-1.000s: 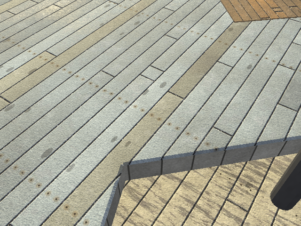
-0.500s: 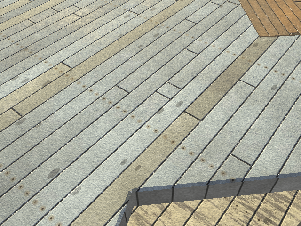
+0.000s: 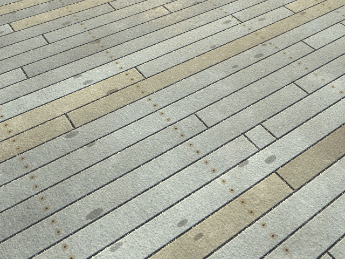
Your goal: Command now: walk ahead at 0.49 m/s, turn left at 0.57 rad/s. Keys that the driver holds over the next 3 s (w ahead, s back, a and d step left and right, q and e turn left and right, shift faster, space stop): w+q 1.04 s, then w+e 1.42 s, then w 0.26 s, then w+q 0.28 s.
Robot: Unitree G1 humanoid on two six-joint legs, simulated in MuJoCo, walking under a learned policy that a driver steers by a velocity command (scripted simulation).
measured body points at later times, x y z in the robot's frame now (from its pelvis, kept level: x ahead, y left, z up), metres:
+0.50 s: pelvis +0.28 -0.08 +0.01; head +0.33 -0.08 +0.46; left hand +0.54 +0.14 +0.01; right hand +0.25 -0.36 -0.12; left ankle +0.05 +0.03 -0.71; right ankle +0.47 -0.17 -0.58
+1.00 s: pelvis +0.59 -0.04 +0.15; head +0.60 -0.04 +0.60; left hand +0.48 +0.17 +0.01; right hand +0.90 -0.10 +0.08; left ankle +0.66 +0.15 -0.53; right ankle +0.47 -0.18 -0.58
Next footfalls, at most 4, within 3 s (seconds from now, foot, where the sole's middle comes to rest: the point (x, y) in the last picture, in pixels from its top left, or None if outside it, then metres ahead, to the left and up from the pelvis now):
0.52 right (227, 236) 0.51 -0.17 -0.62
1.08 left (137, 184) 0.71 0.15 -0.62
1.56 right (171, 118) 1.05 0.02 -0.62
2.06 left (118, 84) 1.27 0.28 -0.62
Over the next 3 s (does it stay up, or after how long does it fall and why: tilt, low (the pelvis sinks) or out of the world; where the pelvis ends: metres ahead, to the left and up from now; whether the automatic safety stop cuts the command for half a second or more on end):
stays up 1.60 0.07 0.16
